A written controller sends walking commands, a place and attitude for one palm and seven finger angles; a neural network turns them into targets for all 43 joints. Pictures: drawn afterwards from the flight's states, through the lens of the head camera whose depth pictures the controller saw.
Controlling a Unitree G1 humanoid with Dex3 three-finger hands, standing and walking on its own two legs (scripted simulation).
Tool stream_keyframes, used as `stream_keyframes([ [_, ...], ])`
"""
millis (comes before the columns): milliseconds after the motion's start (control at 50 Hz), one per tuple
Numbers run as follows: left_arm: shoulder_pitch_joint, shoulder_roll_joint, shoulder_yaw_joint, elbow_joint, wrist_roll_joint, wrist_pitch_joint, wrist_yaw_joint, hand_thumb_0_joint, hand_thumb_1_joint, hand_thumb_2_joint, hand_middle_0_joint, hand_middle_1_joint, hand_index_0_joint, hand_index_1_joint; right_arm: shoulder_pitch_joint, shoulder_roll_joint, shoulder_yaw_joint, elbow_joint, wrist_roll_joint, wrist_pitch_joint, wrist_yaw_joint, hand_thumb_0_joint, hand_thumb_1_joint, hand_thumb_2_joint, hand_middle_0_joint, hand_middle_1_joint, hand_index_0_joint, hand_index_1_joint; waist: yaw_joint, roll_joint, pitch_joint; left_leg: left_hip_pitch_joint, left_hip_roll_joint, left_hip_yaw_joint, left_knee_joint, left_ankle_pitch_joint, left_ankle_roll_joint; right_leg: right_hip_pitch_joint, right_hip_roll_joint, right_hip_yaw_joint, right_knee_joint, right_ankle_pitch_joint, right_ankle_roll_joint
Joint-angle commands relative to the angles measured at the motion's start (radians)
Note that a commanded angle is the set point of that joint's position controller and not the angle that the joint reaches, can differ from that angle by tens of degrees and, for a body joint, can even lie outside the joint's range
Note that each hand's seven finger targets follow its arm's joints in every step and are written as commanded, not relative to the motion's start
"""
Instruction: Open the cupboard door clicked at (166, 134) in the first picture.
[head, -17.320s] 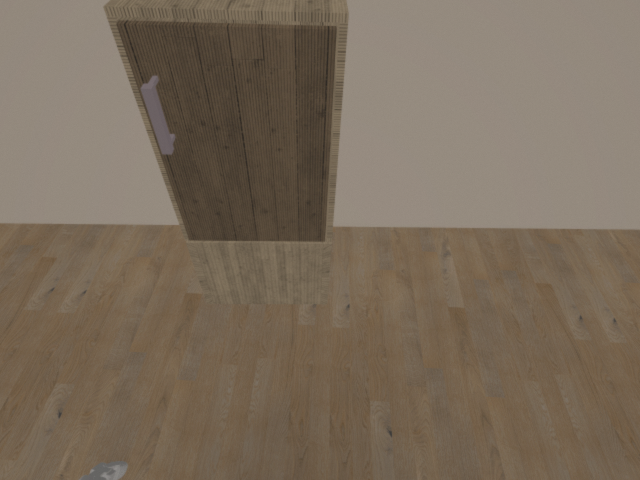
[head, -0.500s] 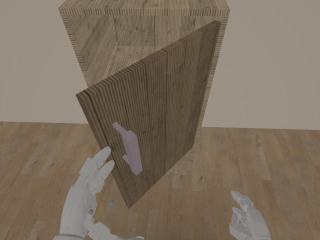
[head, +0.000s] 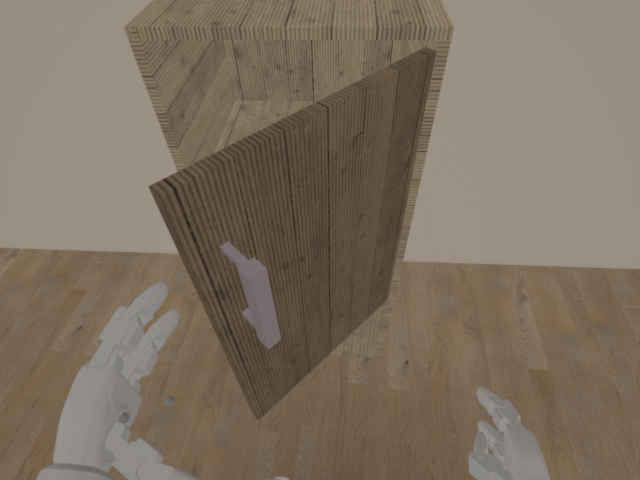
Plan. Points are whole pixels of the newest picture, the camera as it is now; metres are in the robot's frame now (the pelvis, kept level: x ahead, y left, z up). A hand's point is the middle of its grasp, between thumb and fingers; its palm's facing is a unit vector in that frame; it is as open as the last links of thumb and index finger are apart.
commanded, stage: draw the hand back to the body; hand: left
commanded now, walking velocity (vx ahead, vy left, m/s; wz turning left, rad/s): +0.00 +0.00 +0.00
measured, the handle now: (251, 297) +0.31 +0.11 +0.09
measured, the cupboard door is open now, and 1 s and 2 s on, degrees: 48 48 48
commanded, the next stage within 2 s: step back with the hand held close in 1.38 s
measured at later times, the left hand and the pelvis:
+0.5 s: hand (65, 377) +0.19 +0.24 +0.14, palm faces +0.22 -0.93 -0.29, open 14.9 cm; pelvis +0.01 +0.04 +0.04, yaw +0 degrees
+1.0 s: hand out of the picture +0.21 +0.30 +0.21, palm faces +0.41 -0.82 -0.40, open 9.1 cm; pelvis +0.02 +0.05 +0.06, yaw -2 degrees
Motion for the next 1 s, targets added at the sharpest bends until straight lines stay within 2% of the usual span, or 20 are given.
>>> stream_keyframes([
  [0, 0.011, 0.087, 0.091, -0.186, -0.052, -0.012, -0.025, 0.000, -0.500, 0.300, -0.150, -0.300, -0.150, -0.300, -0.114, -0.100, -0.035, -0.175, 0.006, -0.072, -0.015, 0.000, -0.900, -0.900, 0.200, 0.300, 0.200, 0.300, 0.007, -0.099, -0.039, 0.052, -0.002, -0.012, -0.133, 0.169, 0.018, 0.147, -0.084, 0.186, -0.294, 0.224, 0.094],
  [40, 0.015, 0.093, 0.090, -0.201, -0.063, 0.010, -0.045, 0.000, -0.500, 0.300, -0.150, -0.300, -0.150, -0.300, -0.113, -0.105, -0.032, -0.171, 0.007, -0.083, -0.018, 0.000, -0.900, -0.900, 0.200, 0.300, 0.200, 0.300, 0.015, -0.077, -0.035, 0.084, 0.002, -0.018, -0.167, 0.185, 0.020, 0.151, -0.071, 0.146, -0.285, 0.232, 0.081],
  [60, 0.009, 0.090, 0.078, -0.209, -0.065, 0.018, -0.054, 0.000, -0.500, 0.300, -0.150, -0.300, -0.150, -0.300, -0.117, -0.110, -0.031, -0.171, 0.007, -0.088, -0.020, 0.000, -0.900, -0.900, 0.200, 0.300, 0.200, 0.300, 0.007, -0.079, -0.030, 0.095, 0.003, -0.022, -0.170, 0.198, 0.023, 0.154, -0.069, 0.146, -0.288, 0.253, 0.084],
  [120, -0.005, 0.130, 0.118, -0.256, -0.065, 0.029, -0.059, 0.000, -0.500, 0.300, -0.150, -0.300, -0.150, -0.300, -0.105, -0.108, -0.030, -0.162, 0.005, -0.101, -0.022, 0.000, -0.900, -0.900, 0.200, 0.300, 0.200, 0.300, 0.019, -0.047, -0.043, 0.139, 0.005, -0.027, -0.209, 0.235, 0.021, 0.169, -0.054, 0.105, -0.275, 0.288, 0.067],
  [180, -0.021, 0.139, 0.132, -0.305, -0.063, 0.032, -0.048, 0.000, -0.500, 0.300, -0.150, -0.300, -0.150, -0.300, -0.105, -0.109, -0.030, -0.159, 0.006, -0.113, -0.020, 0.000, -0.900, -0.900, 0.200, 0.300, 0.200, 0.300, 0.024, -0.011, -0.054, 0.182, 0.005, -0.028, -0.233, 0.265, 0.017, 0.172, -0.038, 0.072, -0.265, 0.295, 0.054],
  [240, -0.014, 0.140, 0.152, -0.327, -0.070, 0.038, -0.042, 0.000, -0.395, 0.345, -0.154, -0.300, -0.154, -0.300, -0.102, -0.107, -0.029, -0.149, 0.009, -0.124, -0.016, 0.000, -0.900, -0.900, 0.200, 0.300, 0.200, 0.300, 0.032, 0.020, -0.060, 0.226, 0.010, -0.038, -0.262, 0.285, 0.005, 0.168, -0.025, 0.036, -0.257, 0.296, 0.044],
  [280, -0.012, 0.145, 0.164, -0.322, -0.075, 0.055, -0.045, 0.000, -0.325, 0.375, -0.156, -0.300, -0.156, -0.300, -0.105, -0.110, -0.029, -0.142, 0.010, -0.127, -0.015, 0.000, -0.900, -0.900, 0.200, 0.300, 0.200, 0.300, 0.032, -0.004, -0.058, 0.233, 0.012, -0.041, -0.269, 0.298, 0.003, 0.180, -0.023, 0.031, -0.263, 0.310, 0.045],
  [300, -0.037, 0.296, 0.186, -0.385, 0.090, 0.083, 0.089, 0.000, -0.290, 0.390, -0.158, -0.300, -0.158, -0.300, -0.111, -0.106, -0.030, -0.137, -0.008, -0.109, -0.040, 0.000, -0.900, -0.900, 0.200, 0.300, 0.200, 0.300, 0.063, 0.007, -0.047, 0.247, 0.028, -0.029, -0.314, 0.283, 0.014, 0.219, -0.053, 0.110, -0.337, 0.292, 0.029],
  [320, 0.011, 0.203, 0.148, -0.360, 0.102, 0.112, 0.147, 0.000, -0.255, 0.405, -0.159, -0.300, -0.159, -0.300, -0.104, -0.084, -0.023, -0.131, -0.014, -0.099, -0.047, 0.000, -0.900, -0.900, 0.200, 0.300, 0.200, 0.300, 0.040, -0.005, -0.002, 0.265, 0.025, -0.025, -0.332, 0.257, 0.012, 0.214, -0.060, 0.104, -0.372, 0.260, 0.032],
  [340, 0.021, 0.162, 0.113, -0.335, 0.114, 0.131, 0.172, 0.000, -0.220, 0.420, -0.160, -0.300, -0.160, -0.300, -0.106, -0.086, -0.019, -0.128, -0.015, -0.091, -0.048, 0.000, -0.900, -0.900, 0.200, 0.300, 0.200, 0.300, 0.032, -0.028, 0.037, 0.261, 0.027, -0.031, -0.343, 0.235, 0.012, 0.206, -0.061, 0.095, -0.382, 0.236, 0.034],
  [360, 0.003, 0.152, 0.098, -0.340, 0.134, 0.143, 0.193, 0.000, -0.185, 0.435, -0.161, -0.300, -0.161, -0.300, -0.108, -0.091, -0.020, -0.120, -0.015, -0.084, -0.047, 0.000, -0.900, -0.900, 0.200, 0.300, 0.200, 0.300, 0.031, -0.005, 0.050, 0.278, 0.030, -0.033, -0.355, 0.239, 0.015, 0.217, -0.061, 0.098, -0.398, 0.236, 0.031],
  [380, 0.000, 0.150, 0.091, -0.328, 0.149, 0.152, 0.212, 0.000, -0.150, 0.450, -0.162, -0.300, -0.162, -0.300, -0.113, -0.089, -0.014, -0.112, -0.016, -0.075, -0.045, 0.000, -0.900, -0.900, 0.200, 0.300, 0.200, 0.300, 0.027, 0.011, 0.077, 0.293, 0.038, -0.040, -0.377, 0.236, 0.014, 0.219, -0.061, 0.086, -0.402, 0.224, 0.034],
  [400, -0.024, 0.169, 0.102, -0.356, 0.160, 0.152, 0.229, 0.000, -0.115, 0.465, -0.164, -0.300, -0.164, -0.300, -0.116, -0.095, -0.013, -0.111, -0.018, -0.071, -0.045, 0.000, -0.900, -0.900, 0.200, 0.300, 0.200, 0.300, 0.029, 0.029, 0.054, 0.320, 0.041, -0.048, -0.398, 0.244, 0.013, 0.237, -0.062, 0.082, -0.407, 0.231, 0.033],
  [460, -0.053, 0.213, 0.140, -0.346, 0.183, 0.158, 0.267, 0.000, -0.010, 0.510, -0.168, -0.300, -0.168, -0.300, -0.139, -0.100, -0.009, -0.093, -0.026, -0.067, -0.050, 0.000, -0.900, -0.900, 0.200, 0.300, 0.200, 0.300, 0.036, 0.015, 0.064, 0.356, 0.049, -0.061, -0.459, 0.236, 0.011, 0.291, -0.061, 0.074, -0.440, 0.226, 0.031],
  [540, -0.088, 0.224, 0.161, -0.372, 0.195, 0.154, 0.289, 0.000, 0.130, 0.570, -0.173, -0.300, -0.173, -0.300, -0.153, -0.100, -0.004, -0.074, -0.031, -0.075, -0.049, 0.000, -0.900, -0.900, 0.200, 0.300, 0.200, 0.300, 0.039, 0.025, 0.059, 0.420, 0.060, -0.083, -0.534, 0.267, -0.005, 0.352, -0.059, 0.068, -0.463, 0.251, 0.033],
  [620, -0.101, 0.227, 0.186, -0.369, 0.199, 0.151, 0.295, 0.000, 0.270, 0.630, -0.178, -0.300, -0.178, -0.300, -0.161, -0.105, -0.005, -0.045, -0.036, -0.082, -0.038, 0.000, -0.900, -0.900, 0.200, 0.300, 0.200, 0.300, 0.045, 0.050, 0.055, 0.481, 0.075, -0.097, -0.583, 0.393, -0.032, 0.414, -0.059, 0.064, -0.489, 0.302, 0.035],
  [700, -0.098, 0.230, 0.219, -0.326, 0.196, 0.150, 0.292, 0.000, 0.410, 0.690, -0.182, -0.300, -0.182, -0.300, -0.166, -0.113, -0.014, -0.022, -0.040, -0.076, -0.026, 0.000, -0.900, -0.900, 0.200, 0.300, 0.200, 0.300, 0.050, 0.032, 0.081, 0.514, 0.085, -0.090, -0.615, 0.494, -0.048, 0.459, -0.056, 0.063, -0.524, 0.343, 0.035],
  [800, -0.121, 0.263, 0.287, -0.297, 0.188, 0.144, 0.288, 0.000, 0.585, 0.765, -0.189, -0.300, -0.189, -0.300, -0.179, -0.117, -0.025, -0.005, -0.041, -0.056, -0.017, 0.000, -0.900, -0.900, 0.200, 0.300, 0.200, 0.300, 0.057, -0.005, 0.082, 0.540, 0.084, -0.063, -0.640, 0.545, -0.048, 0.515, -0.053, 0.066, -0.563, 0.387, 0.034],
  [880, -0.184, 0.296, 0.330, -0.333, 0.187, 0.133, 0.290, 0.000, 0.725, 0.825, -0.194, -0.300, -0.194, -0.300, -0.189, -0.117, -0.028, 0.008, -0.043, -0.054, -0.013, 0.000, -0.900, -0.900, 0.200, 0.300, 0.200, 0.300, 0.058, 0.068, 0.064, 0.572, 0.081, -0.060, -0.650, 0.593, -0.053, 0.542, -0.055, 0.072, -0.581, 0.415, 0.033],
  [980, -0.238, 0.321, 0.379, -0.289, 0.176, 0.129, 0.294, 0.000, 0.900, 0.900, -0.200, -0.300, -0.200, -0.300, -0.202, -0.116, -0.033, 0.029, -0.040, -0.045, -0.015, 0.000, -0.900, -0.900, 0.200, 0.300, 0.200, 0.300, 0.055, 0.050, 0.089, 0.571, 0.068, -0.037, -0.662, 0.523, -0.037, 0.552, -0.055, 0.078, -0.615, 0.409, 0.033],
])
